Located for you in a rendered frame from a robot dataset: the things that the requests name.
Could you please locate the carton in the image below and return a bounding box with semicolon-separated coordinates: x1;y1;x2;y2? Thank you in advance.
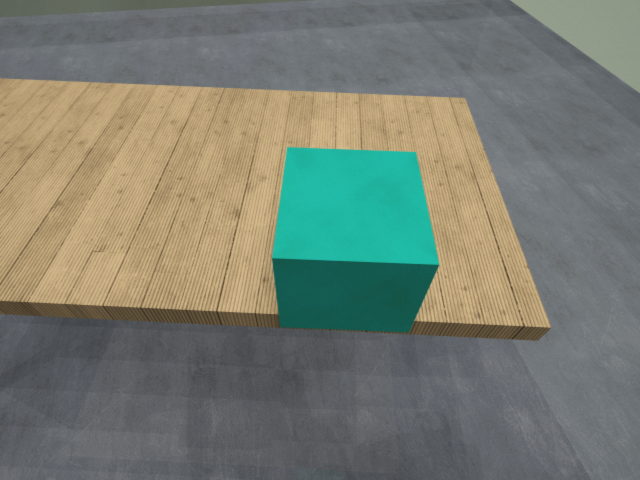
272;147;439;332

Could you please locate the table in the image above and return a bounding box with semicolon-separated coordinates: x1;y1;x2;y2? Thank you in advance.
0;78;551;341

